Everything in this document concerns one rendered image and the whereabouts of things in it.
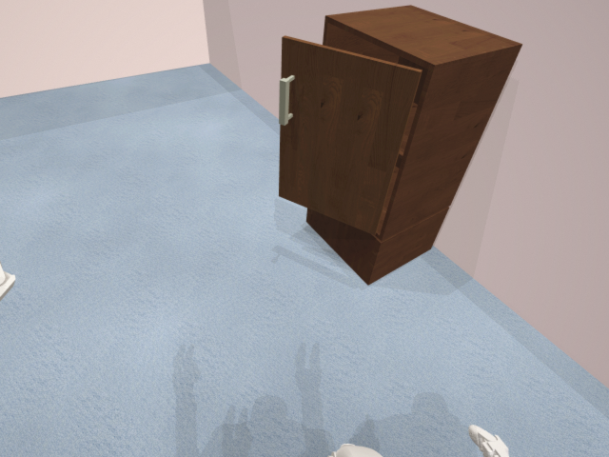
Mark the handle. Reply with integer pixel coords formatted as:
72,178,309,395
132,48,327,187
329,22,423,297
279,75,295,126

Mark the robot right hand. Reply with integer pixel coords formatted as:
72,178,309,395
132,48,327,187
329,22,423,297
468,425,509,457

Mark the cupboard door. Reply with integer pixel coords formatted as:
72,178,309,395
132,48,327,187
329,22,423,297
279,36,422,235

